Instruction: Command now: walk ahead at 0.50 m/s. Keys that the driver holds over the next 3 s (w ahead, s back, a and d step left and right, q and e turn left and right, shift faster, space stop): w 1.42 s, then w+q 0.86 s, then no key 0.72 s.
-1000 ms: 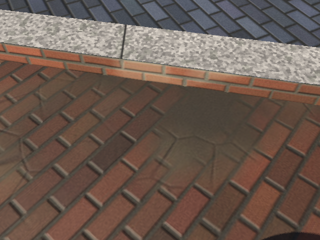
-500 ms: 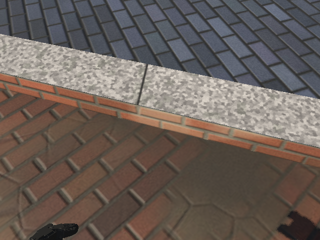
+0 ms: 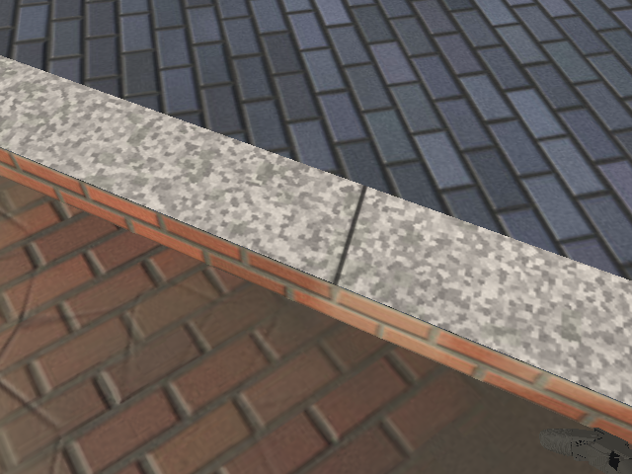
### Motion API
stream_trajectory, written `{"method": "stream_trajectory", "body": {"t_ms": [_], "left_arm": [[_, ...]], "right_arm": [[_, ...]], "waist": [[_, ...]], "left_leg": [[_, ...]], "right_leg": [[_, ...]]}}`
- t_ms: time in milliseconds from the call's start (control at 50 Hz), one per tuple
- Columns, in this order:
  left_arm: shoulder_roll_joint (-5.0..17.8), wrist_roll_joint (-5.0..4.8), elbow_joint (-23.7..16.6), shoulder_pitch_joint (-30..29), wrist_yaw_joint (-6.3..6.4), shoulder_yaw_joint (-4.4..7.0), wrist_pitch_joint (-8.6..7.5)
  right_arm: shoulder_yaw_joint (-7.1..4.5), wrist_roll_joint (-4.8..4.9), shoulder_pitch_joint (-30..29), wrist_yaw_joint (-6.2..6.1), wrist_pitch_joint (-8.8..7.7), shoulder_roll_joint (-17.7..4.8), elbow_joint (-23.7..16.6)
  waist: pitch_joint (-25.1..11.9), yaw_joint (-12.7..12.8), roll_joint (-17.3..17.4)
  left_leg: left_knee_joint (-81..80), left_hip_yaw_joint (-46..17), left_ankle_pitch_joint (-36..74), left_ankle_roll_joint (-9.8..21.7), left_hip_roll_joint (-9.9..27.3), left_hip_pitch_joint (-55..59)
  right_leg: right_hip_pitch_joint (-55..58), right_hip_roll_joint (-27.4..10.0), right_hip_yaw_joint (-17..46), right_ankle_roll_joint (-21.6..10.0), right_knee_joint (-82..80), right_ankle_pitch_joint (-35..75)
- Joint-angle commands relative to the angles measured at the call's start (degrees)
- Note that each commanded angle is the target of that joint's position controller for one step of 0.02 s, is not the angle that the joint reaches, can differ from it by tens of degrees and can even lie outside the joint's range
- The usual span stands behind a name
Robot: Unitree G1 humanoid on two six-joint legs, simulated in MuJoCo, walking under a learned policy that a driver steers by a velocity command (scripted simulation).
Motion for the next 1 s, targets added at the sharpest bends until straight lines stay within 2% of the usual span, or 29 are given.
{"method": "stream_trajectory", "body": {"t_ms": [20,40,60,100,160,220,300,360,400,420,440,460,480,500,520,560,600,640,700,760,800,860,880,900,920,940,960,980,1000], "left_arm": [[7.42,2.48,-4.67,-1.79,-0.33,1.2,-1.55],[5.54,2.8,-5.16,-3.27,-0.6,0.79,-1.33],[4.7,3.19,-4.99,-3.59,-0.86,0.69,-0.63],[3.51,3.61,-4.06,-1.07,-1.58,0.4,1.16],[2.68,3.28,-5.59,-5.16,-2.35,0.0,1.73],[1.72,3.02,-7.62,-12.51,-2.64,-0.86,1.53],[2.19,2.29,-8.99,-18.01,-2.48,-1.15,1.1],[3.06,2.48,-9.74,-18.8,-2.06,-0.85,0.58],[3.3,3.0,-7.92,-12.88,-1.56,-0.4,-0.13],[5.29,3.58,-5.03,-4.75,-0.85,0.51,-0.8],[10.77,4.68,-3.87,4.43,-0.06,1.89,-1.22],[16.17,3.31,-2.5,6.45,-0.12,3.44,-0.61],[11.06,2.0,-3.0,1.98,-0.38,2.32,-0.02],[7.58,1.69,-4.08,-2.85,-0.68,1.38,-0.04],[5.14,1.77,-4.34,-5.55,-0.81,0.72,-0.24],[3.32,1.62,-3.2,-6.3,-0.53,0.1,-1.01],[4.18,1.39,-1.61,-4.22,-0.49,0.29,-1.91],[4.45,1.01,-0.01,-2.45,-0.44,0.38,-2.14],[3.98,1.18,1.88,-0.35,-0.41,0.2,-1.89],[4.61,1.56,3.1,0.78,-0.36,0.3,-1.86],[4.8,1.67,4.15,2.03,-0.14,0.32,-1.81],[5.46,1.89,4.56,0.3,0.18,0.48,-1.48],[5.27,1.98,4.66,-0.35,0.28,0.46,-1.26],[4.74,1.83,4.43,-1.57,0.32,0.24,-0.99],[3.66,1.63,3.66,-1.57,0.31,-0.29,-1.01],[-1.99,0.15,1.61,3.4,-0.11,-1.7,-1.09],[2.49,1.43,3.69,4.73,0.26,-0.28,-0.35],[2.96,2.39,3.27,1.88,0.05,0.16,-0.02],[2.01,2.49,2.46,-1.48,-0.4,-0.06,-0.28]], "right_arm": [[-3.18,-4.03,20.34,-1.22,1.26,-10.22,2.81],[-2.43,-4.0,16.79,-1.22,1.36,-7.89,3.04],[-1.85,-3.19,14.87,-1.24,1.31,-6.5,3.33],[-1.45,-2.02,13.64,-1.04,0.95,-6.08,4.11],[-2.01,-1.27,14.99,-0.86,0.5,-7.68,6.03],[-2.12,-1.14,16.76,-0.74,0.62,-7.75,7.68],[-2.46,-1.16,20.36,-0.52,0.47,-8.75,10.21],[-2.65,-1.31,21.27,-0.81,0.66,-9.73,11.57],[-2.52,-1.22,20.62,-1.0,0.91,-9.74,12.33],[-1.81,-1.28,21.25,-1.09,0.84,-7.88,12.59],[-0.59,-0.43,20.55,-1.07,0.47,-4.69,9.97],[-0.45,-0.47,23.75,-1.28,0.49,-3.38,9.32],[-1.69,-1.94,21.36,-1.64,1.33,-8.15,10.58],[-1.56,-1.8,19.73,-1.09,1.31,-7.13,10.57],[-1.2,-1.53,18.59,-0.83,1.45,-5.75,10.76],[-0.84,-2.5,18.51,-0.5,2.39,-4.51,11.63],[-0.68,-2.66,17.6,-0.08,2.87,-3.76,11.59],[-0.62,-2.74,13.61,0.25,3.07,-3.5,10.55],[-0.12,-2.44,6.33,0.44,3.06,-2.79,8.37],[0.62,-2.07,0.75,0.26,2.8,-1.93,6.76],[0.72,-1.95,-0.68,-0.15,2.78,-2.15,6.29],[0.26,-1.94,1.14,-0.79,2.27,-3.64,6.23],[0.0,-2.08,5.91,-1.25,2.13,-3.7,7.85],[-0.5,-2.57,13.55,-1.63,1.59,-4.26,10.67],[-1.57,-3.46,22.04,-2.24,0.98,-7.32,13.22],[-3.44,-4.2,27.62,-2.74,1.11,-14.95,13.91],[-3.92,-1.61,26.24,-2.07,2.13,-14.85,14.41],[-3.05,-0.75,19.37,-1.78,2.54,-11.44,12.99],[-1.78,-0.71,14.15,-1.56,2.46,-6.72,11.77]], "waist": [[-12.21,-9.87,5.18],[-7.34,-7.37,2.71],[-4.3,-5.49,3.87],[-3.97,-2.99,6.22],[-1.59,-2.67,6.64],[1.48,-4.43,5.85],[2.23,-6.18,4.95],[2.47,-5.91,4.54],[0.67,-2.64,3.03],[-3.77,0.19,-0.14],[-10.82,3.73,-8.27],[-11.65,1.9,-18.61],[-6.1,0.02,-7.96],[-1.87,-1.72,-5.02],[0.09,-2.94,-3.58],[0.95,-4.6,-4.43],[-0.23,-5.14,-4.03],[0.79,-4.85,-3.75],[3.1,-3.58,-3.51],[3.48,-2.5,-3.89],[3.25,-2.2,-4.4],[2.37,-4.18,-4.27],[-0.07,-6.12,-4.83],[-3.27,-9.35,-2.49],[-8.05,-12.21,1.13],[-13.98,-10.39,15.53],[-16.06,-9.8,12.33],[-7.77,-6.99,7.27],[-2.03,-5.84,4.11]], "left_leg": [[-11.8,-30.14,-0.25,11.96,21.09,39.96],[-13.57,-23.78,6.55,10.2,18.2,31.45],[-15.29,-19.05,10.46,8.36,15.76,25.33],[-17.79,-14.2,12.86,7.53,13.12,18.45],[-21.87,-11.48,8.33,8.95,12.23,16.39],[-24.59,-9.22,2.67,8.74,11.09,16.04],[-23.74,-8.02,3.4,7.59,11.72,18.57],[-20.48,-8.63,7.35,6.68,13.52,22.0],[-12.38,-6.56,15.68,5.11,12.12,21.84],[-1.59,-3.61,19.79,3.8,8.81,19.05],[15.78,0.7,8.65,1.3,4.01,8.09],[28.42,1.55,-22.77,0.54,-4.17,-6.67],[33.19,-3.88,-21.92,1.41,0.01,-9.84],[32.72,-4.38,-16.89,1.65,2.35,-9.54],[30.5,-4.08,-13.43,1.36,4.11,-7.6],[28.6,-3.05,-9.84,-0.18,5.33,-4.0],[28.34,-1.97,-7.5,-1.3,5.26,-3.72],[26.18,-0.95,-4.78,-2.4,6.0,-6.5],[18.35,0.52,-0.64,-3.62,6.31,-8.77],[8.19,2.49,3.08,-3.32,4.5,-4.2],[4.81,2.87,3.15,-2.29,3.58,-2.18],[1.9,2.44,-0.68,0.45,2.36,2.02],[1.05,3.32,-2.71,1.55,0.91,6.99],[-3.67,4.05,-0.64,2.61,-0.83,15.37],[-5.65,-0.97,0.78,4.17,4.02,27.66],[-9.97,-25.82,2.38,10.07,21.25,42.26],[-14.84,-35.32,-2.37,12.74,23.08,40.47],[-15.83,-28.71,-13.57,11.87,21.05,32.47],[-19.29,-23.42,-17.39,10.5,18.31,24.35]], "right_leg": [[-33.85,-0.96,1.87,-1.69,27.52,1.75],[-30.67,-3.04,1.53,-1.68,24.16,5.75],[-27.55,-4.48,0.92,-1.31,20.64,6.97],[-21.09,-4.68,-0.54,-0.54,18.01,8.07],[-22.59,-5.68,-1.97,0.29,11.84,12.62],[-23.03,-6.35,-3.22,0.81,0.8,19.07],[-19.09,-4.7,-4.71,0.4,-8.81,22.27],[-16.54,-3.61,-5.38,-1.28,-12.23,19.39],[-7.44,-1.28,-6.75,-2.83,-17.87,18.06],[3.47,-2.04,-4.56,-4.35,-20.21,17.24],[16.98,-15.21,11.87,-8.51,-24.49,10.06],[22.34,-24.81,32.84,-13.79,-32.22,7.22],[17.32,-22.14,29.17,-12.98,-31.68,3.76],[11.7,-19.59,22.67,-12.0,-32.49,6.03],[7.59,-17.05,17.4,-10.56,-34.29,10.95],[3.89,-13.63,10.18,-8.8,-35.93,22.34],[4.31,-12.95,6.62,-9.5,-35.93,31.56],[4.76,-12.52,4.15,-10.23,-37.06,33.62],[5.05,-11.11,1.3,-10.29,-37.88,35.31],[4.45,-9.98,-1.4,-9.26,-37.08,39.4],[6.31,-10.97,-1.34,-8.91,-35.51,42.36],[9.27,-13.13,-1.07,-7.94,-30.41,52.18],[9.82,-12.73,-1.85,-7.58,-24.98,57.59],[8.32,-10.37,-3.39,-6.56,-15.63,59.95],[0.56,-7.42,-5.08,-5.16,-3.29,48.95],[-17.77,1.4,-8.89,-2.26,18.8,17.84],[-23.54,3.47,-1.61,-3.0,28.66,-1.67],[-27.05,-0.08,0.33,-3.67,32.33,1.46],[-27.4,-2.38,-0.17,-3.56,30.64,6.23]]}}
Next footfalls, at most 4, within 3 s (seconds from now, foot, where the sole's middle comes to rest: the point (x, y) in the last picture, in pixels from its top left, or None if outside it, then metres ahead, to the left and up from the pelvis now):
0.42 right None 0.35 -0.11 -0.76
0.92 left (311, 398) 0.61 0.08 -0.76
1.50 right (396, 242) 0.94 -0.09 -0.62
2.10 left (308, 152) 1.23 0.13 -0.62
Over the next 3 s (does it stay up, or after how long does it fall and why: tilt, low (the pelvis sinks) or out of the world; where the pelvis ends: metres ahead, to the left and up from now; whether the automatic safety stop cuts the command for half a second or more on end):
stays up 1.45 0.11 0.14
